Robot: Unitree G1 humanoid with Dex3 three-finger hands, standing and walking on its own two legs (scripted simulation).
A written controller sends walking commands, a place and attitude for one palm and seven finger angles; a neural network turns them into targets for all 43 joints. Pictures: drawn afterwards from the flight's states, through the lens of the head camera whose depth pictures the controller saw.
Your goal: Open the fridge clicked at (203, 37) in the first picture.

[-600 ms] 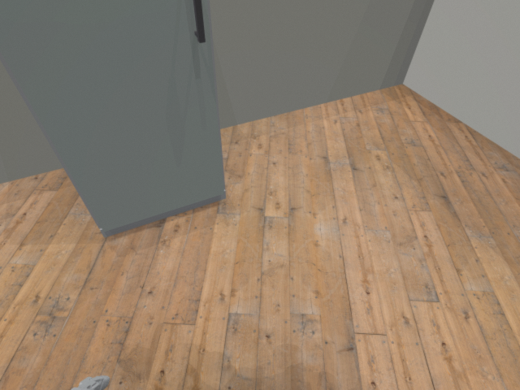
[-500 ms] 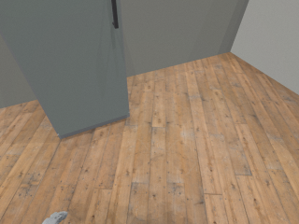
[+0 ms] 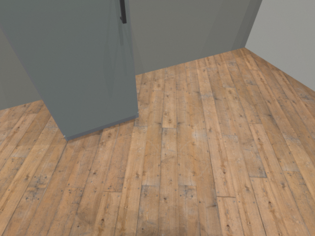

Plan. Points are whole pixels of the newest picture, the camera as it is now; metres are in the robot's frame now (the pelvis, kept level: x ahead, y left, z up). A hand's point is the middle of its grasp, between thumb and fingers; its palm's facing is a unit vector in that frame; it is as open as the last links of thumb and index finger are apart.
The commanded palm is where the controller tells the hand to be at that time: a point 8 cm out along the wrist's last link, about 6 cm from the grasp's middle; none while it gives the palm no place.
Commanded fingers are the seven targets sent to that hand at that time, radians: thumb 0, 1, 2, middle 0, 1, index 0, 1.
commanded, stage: stand and wait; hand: right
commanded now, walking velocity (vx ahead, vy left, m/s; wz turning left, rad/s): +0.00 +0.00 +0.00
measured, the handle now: out of the picture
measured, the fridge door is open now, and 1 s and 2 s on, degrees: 0 0 0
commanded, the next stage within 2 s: look at it before walking up in 0.22 s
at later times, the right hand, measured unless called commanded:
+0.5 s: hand out of the picture +0.08 -0.24 -0.15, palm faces -0.03 +0.95 -0.32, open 7.4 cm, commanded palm none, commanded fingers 0.00 -0.90 -0.90 0.20 0.30 0.20 0.30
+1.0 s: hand out of the picture +0.08 -0.24 -0.15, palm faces -0.03 +0.94 -0.33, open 7.4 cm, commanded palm none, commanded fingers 0.00 -0.90 -0.90 0.20 0.30 0.20 0.30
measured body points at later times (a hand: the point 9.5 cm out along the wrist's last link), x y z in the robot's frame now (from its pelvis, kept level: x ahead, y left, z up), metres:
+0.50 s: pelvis +0.00 +0.00 +0.00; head +0.00 +0.00 +0.45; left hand +0.08 +0.30 -0.13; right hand +0.09 -0.29 -0.13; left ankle +0.02 +0.12 -0.74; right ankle +0.01 -0.12 -0.74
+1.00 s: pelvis +0.01 +0.00 +0.00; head +0.01 +0.00 +0.45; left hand +0.09 +0.30 -0.13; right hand +0.08 -0.29 -0.13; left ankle +0.02 +0.12 -0.74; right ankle +0.01 -0.12 -0.74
